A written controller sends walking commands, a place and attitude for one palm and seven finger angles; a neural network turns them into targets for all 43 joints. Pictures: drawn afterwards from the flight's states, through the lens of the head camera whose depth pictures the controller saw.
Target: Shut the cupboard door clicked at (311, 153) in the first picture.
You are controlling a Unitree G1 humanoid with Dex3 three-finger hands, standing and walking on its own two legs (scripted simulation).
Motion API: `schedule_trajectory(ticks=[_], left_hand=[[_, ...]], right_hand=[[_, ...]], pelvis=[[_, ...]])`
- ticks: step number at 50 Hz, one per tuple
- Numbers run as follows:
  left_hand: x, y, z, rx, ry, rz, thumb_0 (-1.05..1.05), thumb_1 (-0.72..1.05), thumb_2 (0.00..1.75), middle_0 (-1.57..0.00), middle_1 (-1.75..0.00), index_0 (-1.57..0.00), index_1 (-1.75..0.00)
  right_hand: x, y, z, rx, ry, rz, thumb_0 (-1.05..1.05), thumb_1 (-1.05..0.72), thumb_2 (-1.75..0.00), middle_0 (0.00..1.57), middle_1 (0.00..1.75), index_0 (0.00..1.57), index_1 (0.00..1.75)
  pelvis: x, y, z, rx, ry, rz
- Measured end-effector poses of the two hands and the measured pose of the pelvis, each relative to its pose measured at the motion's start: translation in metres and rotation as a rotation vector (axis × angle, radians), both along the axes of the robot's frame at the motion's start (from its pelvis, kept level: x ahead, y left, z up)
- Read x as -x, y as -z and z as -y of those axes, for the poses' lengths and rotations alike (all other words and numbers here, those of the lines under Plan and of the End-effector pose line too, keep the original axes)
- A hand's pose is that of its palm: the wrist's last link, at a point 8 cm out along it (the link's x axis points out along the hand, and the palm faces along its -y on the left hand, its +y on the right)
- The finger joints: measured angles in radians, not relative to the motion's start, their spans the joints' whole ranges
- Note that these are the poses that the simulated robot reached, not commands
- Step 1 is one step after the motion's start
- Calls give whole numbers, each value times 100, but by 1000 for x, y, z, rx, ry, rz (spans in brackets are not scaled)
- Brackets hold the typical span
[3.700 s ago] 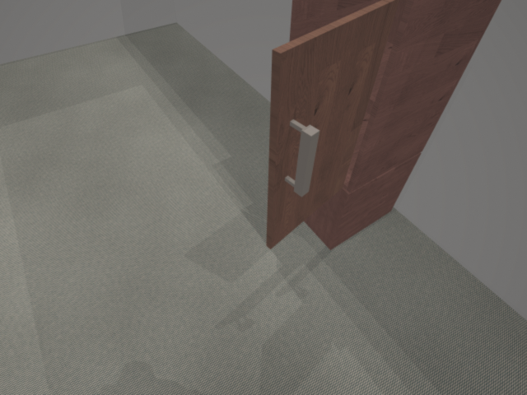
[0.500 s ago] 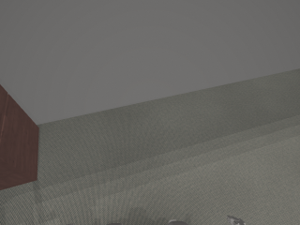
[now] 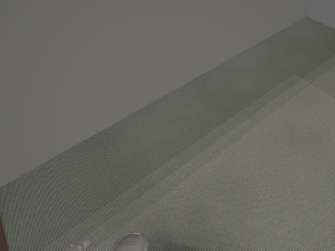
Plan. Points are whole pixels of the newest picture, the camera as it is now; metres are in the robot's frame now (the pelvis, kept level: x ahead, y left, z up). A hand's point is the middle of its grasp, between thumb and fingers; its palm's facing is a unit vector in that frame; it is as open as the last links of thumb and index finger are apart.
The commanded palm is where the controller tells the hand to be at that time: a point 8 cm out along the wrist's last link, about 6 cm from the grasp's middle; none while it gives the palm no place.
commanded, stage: walk around to get in front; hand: left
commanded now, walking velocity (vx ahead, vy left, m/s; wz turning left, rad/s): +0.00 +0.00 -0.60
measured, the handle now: out of the picture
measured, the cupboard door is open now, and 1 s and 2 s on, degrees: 100 100 100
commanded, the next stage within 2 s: walk to a spot facing it in 1.70 s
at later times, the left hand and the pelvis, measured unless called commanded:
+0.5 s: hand (121, 226) +0.19 +0.15 -0.16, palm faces -0.29 -0.91 -0.28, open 7.3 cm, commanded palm none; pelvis +0.02 -0.03 -0.02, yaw -18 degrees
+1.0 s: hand (159, 177) +0.34 +0.05 -0.17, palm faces -0.56 -0.81 -0.19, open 7.3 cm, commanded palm none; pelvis +0.17 -0.08 +0.00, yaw -36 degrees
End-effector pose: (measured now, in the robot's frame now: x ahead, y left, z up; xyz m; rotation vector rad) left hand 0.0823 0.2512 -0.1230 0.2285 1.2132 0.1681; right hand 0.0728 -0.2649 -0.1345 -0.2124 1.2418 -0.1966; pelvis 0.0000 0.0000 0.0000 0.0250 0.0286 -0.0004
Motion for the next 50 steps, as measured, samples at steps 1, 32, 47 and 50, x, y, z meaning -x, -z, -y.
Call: schedule_trajectory(ticks=[1,32,47,50], left_hand=[[-2,2,2,8,9,-6,0,91,90,-20,-30,-20,-30],[-113,-1,81,9,365,-22,0,91,90,-20,-30,-20,-30],[-228,26,116,45,520,-152,1,91,90,-20,-30,-20,-30],[-279,15,154,58,592,-88,1,91,90,-20,-30,-20,-30]], right_hand=[[-2,-2,-1,1,8,12,1,-91,-90,20,30,20,30],[67,-2,50,-13,369,-4,2,-90,-90,20,30,20,30],[-16,-17,50,46,490,125,1,-90,-90,20,30,20,30],[3,-14,36,-3,568,38,1,-90,-90,20,30,20,30]], pelvis=[[-1,0,-1,1,12,-1],[-50,-1,42,7,387,4],[-154,4,67,17,593,-11],[-172,-3,81,16,636,-20]])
